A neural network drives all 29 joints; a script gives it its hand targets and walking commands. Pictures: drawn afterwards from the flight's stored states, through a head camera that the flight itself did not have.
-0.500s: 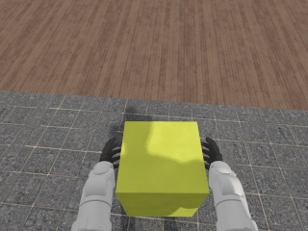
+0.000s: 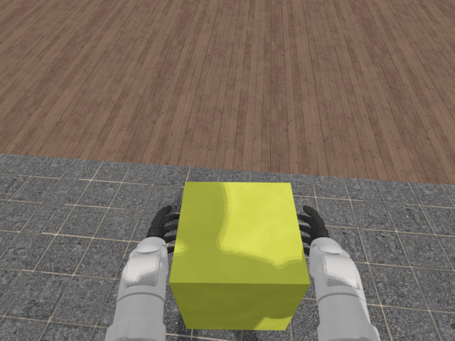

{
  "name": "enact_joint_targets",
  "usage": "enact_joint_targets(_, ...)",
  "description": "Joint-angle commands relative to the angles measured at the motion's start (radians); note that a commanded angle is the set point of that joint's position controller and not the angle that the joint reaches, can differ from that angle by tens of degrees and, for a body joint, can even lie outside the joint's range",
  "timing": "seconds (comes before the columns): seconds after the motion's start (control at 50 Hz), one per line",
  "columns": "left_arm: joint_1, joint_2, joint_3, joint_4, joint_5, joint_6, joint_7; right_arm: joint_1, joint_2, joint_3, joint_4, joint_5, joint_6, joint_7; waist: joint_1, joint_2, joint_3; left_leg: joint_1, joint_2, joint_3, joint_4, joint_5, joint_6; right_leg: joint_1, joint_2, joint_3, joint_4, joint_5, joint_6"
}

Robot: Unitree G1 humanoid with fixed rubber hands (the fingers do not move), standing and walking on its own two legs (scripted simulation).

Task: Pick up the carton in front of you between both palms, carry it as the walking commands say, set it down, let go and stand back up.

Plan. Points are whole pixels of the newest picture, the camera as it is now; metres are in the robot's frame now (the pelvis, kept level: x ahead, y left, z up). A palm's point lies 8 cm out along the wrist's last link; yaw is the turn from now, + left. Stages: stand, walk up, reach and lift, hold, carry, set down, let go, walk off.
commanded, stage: reach and lift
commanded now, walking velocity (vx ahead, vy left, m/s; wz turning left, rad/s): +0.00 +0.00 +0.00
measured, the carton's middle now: (236, 258) +0.31 +0.00 -0.05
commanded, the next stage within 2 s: hold in 0.66 s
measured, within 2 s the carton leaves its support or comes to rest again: neither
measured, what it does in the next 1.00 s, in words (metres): stands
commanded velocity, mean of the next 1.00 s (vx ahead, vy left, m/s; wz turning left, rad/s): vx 0.00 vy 0.00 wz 0.00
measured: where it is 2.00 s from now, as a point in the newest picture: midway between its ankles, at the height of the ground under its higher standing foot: outside the picture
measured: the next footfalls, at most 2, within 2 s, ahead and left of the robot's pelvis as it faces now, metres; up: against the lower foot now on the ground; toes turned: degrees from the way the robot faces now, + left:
left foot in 1.98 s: +0.28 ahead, +0.10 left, +0.00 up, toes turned +9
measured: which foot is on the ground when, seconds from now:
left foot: down 0.00-1.00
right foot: down 0.00-1.00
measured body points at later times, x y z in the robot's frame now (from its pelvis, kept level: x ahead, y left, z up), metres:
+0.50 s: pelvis +0.02 +0.00 +0.01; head +0.00 +0.00 +0.46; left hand +0.32 +0.15 +0.03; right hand +0.32 -0.15 +0.03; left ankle +0.03 +0.13 -0.74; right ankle +0.03 -0.13 -0.74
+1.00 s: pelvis +0.01 +0.00 +0.01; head -0.03 +0.00 +0.46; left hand +0.30 +0.15 +0.04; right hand +0.31 -0.15 +0.04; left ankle +0.03 +0.13 -0.74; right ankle +0.03 -0.13 -0.74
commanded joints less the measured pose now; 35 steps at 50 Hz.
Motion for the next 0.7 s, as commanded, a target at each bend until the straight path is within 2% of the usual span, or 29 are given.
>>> enact_joint_targets(0.0, -0.57, -0.962, -0.571, -0.009, -0.227, -0.032, -0.237, -0.558, 0.983, 0.583, -0.001, 0.234, -0.024, 0.246, 0.001, -0.003, -0.311, 0.077, -0.075, 0.023, -0.099, 0.052, 0.02, 0.102, 0.074, -0.02, -0.095, 0.055, -0.011)
enact_joint_targets(0.34, -0.397, -0.921, -0.628, -0.15, -0.256, 0.008, -0.216, -0.383, 0.935, 0.634, -0.138, 0.263, 0.014, 0.222, 0.001, -0.001, -0.31, 0.17, -0.087, 0.012, -0.138, 0.268, 0.008, 0.186, 0.084, -0.008, -0.133, 0.267, -0.004)
enact_joint_targets(0.48, -0.372, -0.912, -0.643, -0.189, -0.268, 0.023, -0.211, -0.358, 0.923, 0.648, -0.178, 0.272, 0.028, 0.218, 0.001, 0.0, -0.296, 0.183, -0.087, 0.009, -0.146, 0.288, 0.005, 0.194, 0.085, -0.005, -0.14, 0.281, -0.003)
enact_joint_targets(0.62, -0.384, -0.904, -0.644, -0.204, -0.271, 0.039, -0.208, -0.371, 0.912, 0.651, -0.194, 0.273, 0.043, 0.217, 0.001, 0.0, -0.276, 0.18, -0.085, 0.013, -0.152, 0.249, 0.006, 0.188, 0.084, -0.007, -0.145, 0.242, -0.004)
enact_joint_targets(0.68, -0.384, -0.913, -0.68, -0.246, -0.292, 0.05, -0.206, -0.374, 0.921, 0.689, -0.237, 0.294, 0.054, 0.217, 0.001, 0.0, -0.304, 0.199, -0.085, 0.012, -0.154, 0.275, 0.004, 0.205, 0.085, -0.007, -0.148, 0.265, -0.002)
